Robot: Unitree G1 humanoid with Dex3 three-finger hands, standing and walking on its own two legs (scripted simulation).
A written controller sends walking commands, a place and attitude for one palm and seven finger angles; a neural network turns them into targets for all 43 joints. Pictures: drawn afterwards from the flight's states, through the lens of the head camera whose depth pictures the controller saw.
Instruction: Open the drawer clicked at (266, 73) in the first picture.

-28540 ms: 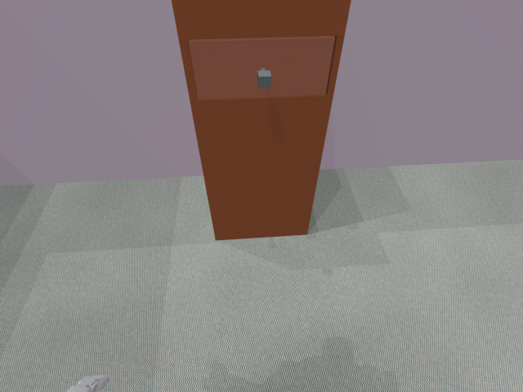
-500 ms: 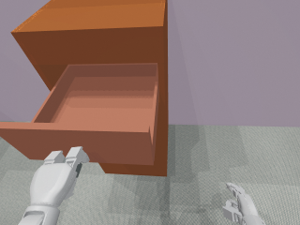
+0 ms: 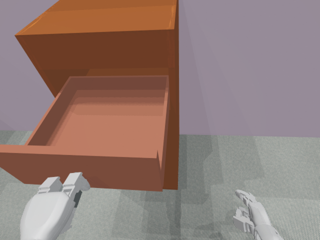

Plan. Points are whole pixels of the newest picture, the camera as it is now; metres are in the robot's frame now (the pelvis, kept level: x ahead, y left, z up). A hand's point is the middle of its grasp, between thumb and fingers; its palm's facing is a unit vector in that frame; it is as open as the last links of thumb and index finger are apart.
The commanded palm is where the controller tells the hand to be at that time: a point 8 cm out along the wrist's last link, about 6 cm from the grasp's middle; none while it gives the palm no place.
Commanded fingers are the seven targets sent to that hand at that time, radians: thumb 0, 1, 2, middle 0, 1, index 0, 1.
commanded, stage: pull the drawer open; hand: left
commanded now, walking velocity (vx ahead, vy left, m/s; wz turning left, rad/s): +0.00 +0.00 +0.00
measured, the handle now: (72, 188) +0.20 +0.24 +0.06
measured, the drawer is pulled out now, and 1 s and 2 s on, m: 0.30 0.29 0.29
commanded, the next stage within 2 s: open the thumb to release the handle in 0.16 s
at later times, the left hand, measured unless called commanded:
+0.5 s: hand (66, 209) +0.16 +0.24 +0.05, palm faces +0.04 -0.09 -1.00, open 7.3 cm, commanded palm +0.13 +0.25 +0.10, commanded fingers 0.00 -0.01 0.51 -0.34 -1.25 -0.34 -1.25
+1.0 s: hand (66, 213) +0.15 +0.23 +0.05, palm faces +0.03 -0.13 -0.99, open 13.7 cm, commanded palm +0.12 +0.24 +0.10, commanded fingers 0.00 -0.50 0.30 -0.30 -1.20 -0.30 -1.20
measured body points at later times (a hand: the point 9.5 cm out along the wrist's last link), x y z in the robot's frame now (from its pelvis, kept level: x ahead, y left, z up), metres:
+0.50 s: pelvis +0.00 +0.00 +0.00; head +0.02 -0.04 +0.44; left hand +0.15 +0.24 +0.10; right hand +0.22 -0.20 -0.11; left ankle -0.01 +0.10 -0.73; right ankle -0.01 -0.08 -0.73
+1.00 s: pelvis -0.01 +0.00 +0.00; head +0.01 -0.04 +0.45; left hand +0.14 +0.24 +0.10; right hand +0.22 -0.21 -0.10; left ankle -0.01 +0.10 -0.73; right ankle -0.01 -0.08 -0.73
